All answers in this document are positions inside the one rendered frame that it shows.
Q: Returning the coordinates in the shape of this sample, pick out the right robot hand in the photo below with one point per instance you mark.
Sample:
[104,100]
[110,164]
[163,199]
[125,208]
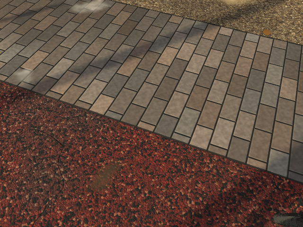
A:
[289,219]

